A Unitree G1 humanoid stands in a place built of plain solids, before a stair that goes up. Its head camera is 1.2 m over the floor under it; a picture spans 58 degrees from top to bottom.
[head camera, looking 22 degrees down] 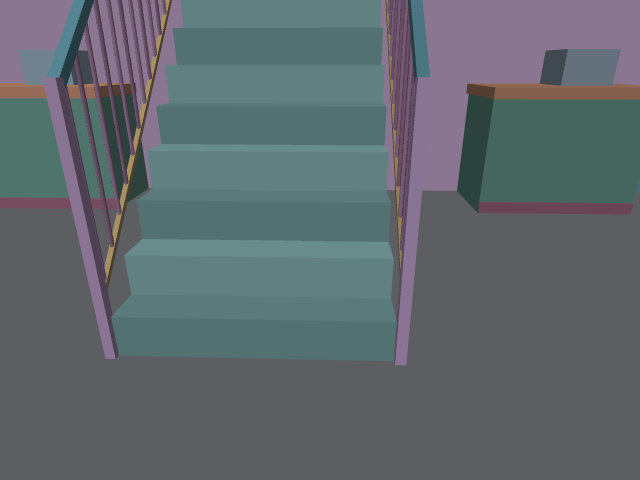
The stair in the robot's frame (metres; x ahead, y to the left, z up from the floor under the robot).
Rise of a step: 0.20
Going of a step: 0.20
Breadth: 1.22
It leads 2 degrees to the right of straight ahead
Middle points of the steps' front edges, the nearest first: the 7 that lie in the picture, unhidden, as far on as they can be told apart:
1.57 0.29 0.20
1.77 0.28 0.40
1.97 0.27 0.60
2.17 0.27 0.80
2.37 0.26 1.00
2.57 0.25 1.20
2.77 0.25 1.40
